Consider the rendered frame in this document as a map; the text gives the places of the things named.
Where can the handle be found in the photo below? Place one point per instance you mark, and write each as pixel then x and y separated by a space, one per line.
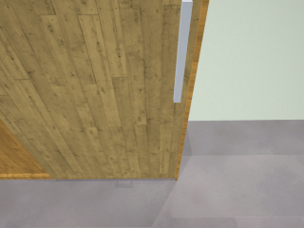
pixel 185 21

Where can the wardrobe door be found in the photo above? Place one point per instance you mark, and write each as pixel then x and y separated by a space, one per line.
pixel 87 86
pixel 14 157

